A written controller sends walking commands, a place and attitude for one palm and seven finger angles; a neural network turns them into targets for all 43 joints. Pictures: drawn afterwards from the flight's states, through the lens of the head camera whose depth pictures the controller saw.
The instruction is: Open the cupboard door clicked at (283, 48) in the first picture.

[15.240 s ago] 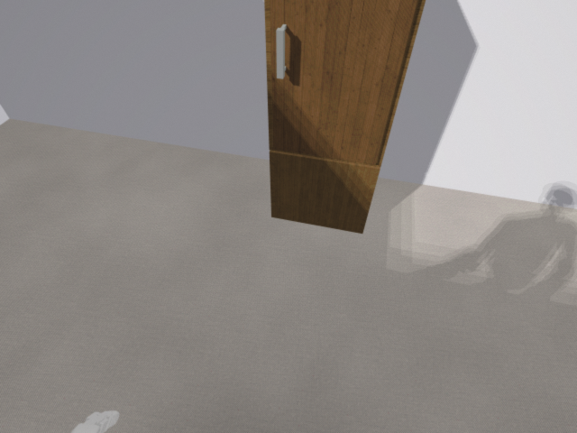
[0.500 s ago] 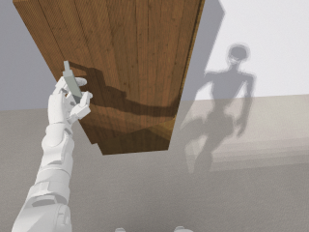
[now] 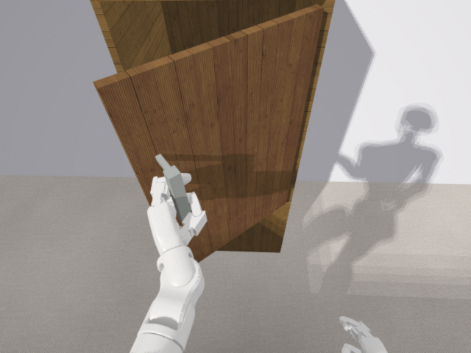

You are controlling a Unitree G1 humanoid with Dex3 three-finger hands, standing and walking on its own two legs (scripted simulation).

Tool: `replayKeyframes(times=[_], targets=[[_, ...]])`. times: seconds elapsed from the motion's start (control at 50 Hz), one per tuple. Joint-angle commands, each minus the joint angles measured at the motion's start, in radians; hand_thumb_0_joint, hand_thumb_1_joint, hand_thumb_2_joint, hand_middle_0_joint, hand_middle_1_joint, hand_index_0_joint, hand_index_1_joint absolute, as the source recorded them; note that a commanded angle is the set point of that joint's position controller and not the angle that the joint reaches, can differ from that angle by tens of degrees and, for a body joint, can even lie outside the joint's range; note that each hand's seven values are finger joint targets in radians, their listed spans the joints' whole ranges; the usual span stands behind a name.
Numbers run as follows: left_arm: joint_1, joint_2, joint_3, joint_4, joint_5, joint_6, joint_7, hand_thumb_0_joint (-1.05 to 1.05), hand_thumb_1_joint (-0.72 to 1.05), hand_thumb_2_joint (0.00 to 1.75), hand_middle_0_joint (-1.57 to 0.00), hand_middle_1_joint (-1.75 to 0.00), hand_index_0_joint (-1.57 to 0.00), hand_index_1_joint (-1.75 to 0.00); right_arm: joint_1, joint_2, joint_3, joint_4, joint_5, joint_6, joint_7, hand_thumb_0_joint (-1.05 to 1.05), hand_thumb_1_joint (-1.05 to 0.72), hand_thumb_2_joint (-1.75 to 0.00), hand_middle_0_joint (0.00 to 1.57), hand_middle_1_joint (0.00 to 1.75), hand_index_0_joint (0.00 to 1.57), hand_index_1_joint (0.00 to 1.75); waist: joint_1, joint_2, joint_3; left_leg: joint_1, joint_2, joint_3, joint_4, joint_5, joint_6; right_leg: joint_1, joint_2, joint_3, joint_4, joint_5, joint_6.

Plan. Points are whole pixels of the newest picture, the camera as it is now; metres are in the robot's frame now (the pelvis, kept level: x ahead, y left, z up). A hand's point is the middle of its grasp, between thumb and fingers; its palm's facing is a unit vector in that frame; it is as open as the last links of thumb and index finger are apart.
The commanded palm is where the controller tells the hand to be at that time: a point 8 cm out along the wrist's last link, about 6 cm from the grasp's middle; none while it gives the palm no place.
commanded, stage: pull the door open along its arc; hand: left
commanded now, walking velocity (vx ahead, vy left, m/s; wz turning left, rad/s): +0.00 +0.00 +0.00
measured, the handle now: (174, 190) +0.38 +0.13 +0.07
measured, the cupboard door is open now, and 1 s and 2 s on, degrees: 39 45 48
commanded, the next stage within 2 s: open thumb and fingers to let go in 0.04 s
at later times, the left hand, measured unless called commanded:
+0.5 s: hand (210, 224) +0.31 +0.06 +0.07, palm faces +0.38 -0.92 -0.03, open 9.2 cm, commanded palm +0.26 +0.10 +0.07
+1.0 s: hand (213, 229) +0.30 +0.05 +0.07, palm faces +0.31 -0.95 -0.03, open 15.3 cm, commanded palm +0.26 +0.10 +0.07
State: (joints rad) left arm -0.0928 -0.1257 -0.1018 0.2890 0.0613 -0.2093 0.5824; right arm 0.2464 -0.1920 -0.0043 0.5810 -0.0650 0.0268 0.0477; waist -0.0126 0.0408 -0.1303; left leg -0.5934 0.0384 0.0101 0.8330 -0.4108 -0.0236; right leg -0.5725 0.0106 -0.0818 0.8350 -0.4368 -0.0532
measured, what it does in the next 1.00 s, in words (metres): stands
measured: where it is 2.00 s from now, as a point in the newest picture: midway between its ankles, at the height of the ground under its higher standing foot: outside the picture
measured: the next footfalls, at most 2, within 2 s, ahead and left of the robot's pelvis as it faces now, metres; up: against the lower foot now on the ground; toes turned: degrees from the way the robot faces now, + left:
none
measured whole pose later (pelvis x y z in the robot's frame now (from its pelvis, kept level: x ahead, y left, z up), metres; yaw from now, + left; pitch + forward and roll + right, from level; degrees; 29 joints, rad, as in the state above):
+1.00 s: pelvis -0.01 +0.00 +0.00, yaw +0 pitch +8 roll +0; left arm -0.03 -0.11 -0.23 0.22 0.08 -0.15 0.59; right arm 0.20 -0.18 0.00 0.59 -0.07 0.02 0.02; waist -0.02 0.04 -0.12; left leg -0.58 0.03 0.00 0.85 -0.40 -0.02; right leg -0.56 0.00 -0.09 0.86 -0.43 -0.06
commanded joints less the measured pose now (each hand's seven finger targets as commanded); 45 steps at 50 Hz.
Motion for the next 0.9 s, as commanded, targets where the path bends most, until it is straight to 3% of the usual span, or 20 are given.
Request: replayKeyframes(times=[0.0, 0.04, 0.1, 0.12, 0.16, 0.28, 0.34, 0.36, 0.52, 0.56, 0.66, 0.7, 0.74, 0.88], targets=[[-0.095, -0.06, -0.114, -0.313, 0.039, -0.048, -0.006, 0.0, 0.9, 0.9, -0.4, -1.35, -0.4, -1.35, -0.088, -0.088, -0.036, -0.161, -0.001, -0.051, -0.019, 0.0, -0.9, -0.9, 0.2, 0.3, 0.2, 0.3, -0.003, -0.133, -0.234, 0.133, -0.04, 0.008, -0.069, 0.269, 0.035, 0.193, -0.024, 0.058, -0.148, 0.419, 0.04], [-0.025, -0.061, -0.13, -0.347, 0.048, -0.033, -0.006, 0.0, 0.9, 0.9, -0.4, -1.35, -0.4, -1.35, -0.1, -0.081, -0.03, -0.169, 0.002, -0.05, -0.021, 0.0, -0.9, -0.9, 0.2, 0.3, 0.2, 0.3, 0.007, -0.125, -0.212, 0.133, -0.043, 0.004, -0.073, 0.268, 0.034, 0.21, -0.029, 0.064, -0.16, 0.429, 0.039], [-0.139, -0.041, -0.106, -0.348, 0.038, -0.025, 0.016, 0.0, 0.9, 0.9, -0.4, -1.35, -0.4, -1.35, -0.123, -0.076, -0.019, -0.151, -0.001, -0.051, -0.035, 0.0, -0.9, -0.9, 0.2, 0.3, 0.2, 0.3, -0.013, -0.128, -0.16, 0.116, -0.052, -0.002, -0.061, 0.203, 0.035, 0.165, -0.046, 0.095, -0.196, 0.345, 0.053], [-0.23, -0.006, -0.073, -0.332, 0.032, -0.028, 0.03, 0.0, 0.9, 0.9, -0.4, -1.35, -0.4, -1.35, -0.135, -0.077, -0.015, -0.133, -0.002, -0.051, -0.044, 0.0, -0.9, -0.9, 0.2, 0.3, 0.2, 0.3, -0.03, -0.14, -0.133, 0.104, -0.053, -0.006, -0.053, 0.176, 0.036, 0.138, -0.052, 0.107, -0.21, 0.295, 0.057], [-0.212, 0.005, -0.049, -0.323, 0.029, -0.031, 0.039, 0.0, 0.76, 0.84, -0.39, -1.34, -0.39, -1.34, -0.151, -0.068, -0.016, -0.128, -0.007, -0.053, -0.053, 0.0, -0.9, -0.9, 0.2, 0.3, 0.2, 0.3, -0.009, -0.138, -0.145, 0.099, -0.059, -0.009, -0.05, 0.163, 0.034, 0.154, -0.063, 0.137, -0.232, 0.256, 0.059], [-0.176, -0.036, -0.074, -0.284, 0.036, -0.03, 0.022, 0.0, 0.34, 0.66, -0.36, -1.29, -0.36, -1.29, -0.136, -0.067, -0.022, -0.12, -0.011, -0.052, -0.05, 0.0, -0.9, -0.9, 0.2, 0.3, 0.2, 0.3, -0.004, -0.133, -0.224, 0.105, -0.057, -0.008, -0.054, 0.213, 0.032, 0.187, -0.06, 0.108, -0.17, 0.401, 0.061], [-0.169, -0.02, -0.066, -0.276, 0.03, -0.031, 0.004, 0.0, 0.13, 0.57, -0.35, -1.27, -0.35, -1.27, -0.128, -0.073, -0.024, -0.122, -0.008, -0.046, -0.052, 0.0, -0.9, -0.9, 0.2, 0.3, 0.2, 0.3, -0.006, -0.176, -0.23, 0.096, -0.057, -0.013, -0.053, 0.228, 0.033, 0.211, -0.064, 0.114, -0.169, 0.46, 0.068], [-0.177, -0.023, -0.07, -0.294, 0.026, -0.034, -0.001, 0.0, 0.06, 0.54, -0.34, -1.26, -0.34, -1.26, -0.134, -0.072, -0.025, -0.125, -0.006, -0.045, -0.052, 0.0, -0.9, -0.9, 0.2, 0.3, 0.2, 0.3, -0.007, -0.15, -0.225, 0.1, -0.056, -0.009, -0.054, 0.224, 0.032, 0.206, -0.067, 0.119, -0.172, 0.458, 0.069], [-0.165, -0.042, -0.086, -0.3, 0.028, -0.04, -0.005, 0.0, -0.5, 0.3, -0.3, -1.2, -0.3, -1.2, -0.131, -0.073, -0.025, -0.133, -0.006, -0.045, -0.049, 0.0, -0.9, -0.9, 0.2, 0.3, 0.2, 0.3, -0.004, -0.143, -0.216, 0.111, -0.054, -0.009, -0.054, 0.224, 0.033, 0.176, -0.055, 0.093, -0.16, 0.412, 0.058], [-0.173, -0.04, -0.088, -0.289, 0.03, -0.036, -0.003, 0.0, -0.5, 0.3, -0.3, -1.2, -0.3, -1.2, -0.134, -0.075, -0.024, -0.132, -0.004, -0.046, -0.05, 0.0, -0.9, -0.9, 0.2, 0.3, 0.2, 0.3, -0.007, -0.151, -0.197, 0.102, -0.053, -0.011, -0.054, 0.211, 0.034, 0.164, -0.054, 0.093, -0.165, 0.379, 0.057], [-0.195, -0.062, -0.112, -0.288, 0.039, -0.035, 0.011, 0.0, -0.5, 0.3, -0.26, -0.95, -0.26, -0.95, -0.138, -0.076, -0.026, -0.135, -0.003, -0.053, -0.046, 0.0, -0.9, -0.9, 0.2, 0.3, 0.2, 0.3, -0.008, -0.125, -0.188, 0.112, -0.049, -0.011, -0.053, 0.2, 0.035, 0.127, -0.041, 0.075, -0.158, 0.304, 0.043], [-0.195, -0.074, -0.119, -0.291, 0.039, -0.034, 0.016, 0.0, -0.5, 0.3, -0.24, -0.85, -0.24, -0.85, -0.138, -0.074, -0.025, -0.136, -0.003, -0.056, -0.044, 0.0, -0.9, -0.9, 0.2, 0.3, 0.2, 0.3, -0.007, -0.117, -0.202, 0.115, -0.05, -0.01, -0.051, 0.204, 0.035, 0.125, -0.037, 0.069, -0.149, 0.304, 0.04], [-0.186, -0.061, -0.108, -0.289, 0.039, -0.031, 0.019, 0.0, -0.5, 0.3, -0.22, -0.75, -0.22, -0.75, -0.135, -0.077, -0.028, -0.137, -0.003, -0.059, -0.045, 0.0, -0.9, -0.9, 0.2, 0.3, 0.2, 0.3, -0.001, -0.149, -0.214, 0.11, -0.048, -0.015, -0.053, 0.212, 0.035, 0.139, -0.033, 0.063, -0.146, 0.304, 0.038], [-0.173, -0.085, -0.125, -0.301, 0.044, -0.015, 0.038, 0.0, -0.5, 0.3, -0.17, -0.4, -0.17, -0.4, -0.14, -0.072, -0.026, -0.145, -0.001, -0.061, -0.039, 0.0, -0.9, -0.9, 0.2, 0.3, 0.2, 0.3, 0.006, -0.11, -0.213, 0.121, -0.045, -0.009, -0.053, 0.223, 0.032, 0.126, -0.022, 0.046, -0.132, 0.285, 0.027]])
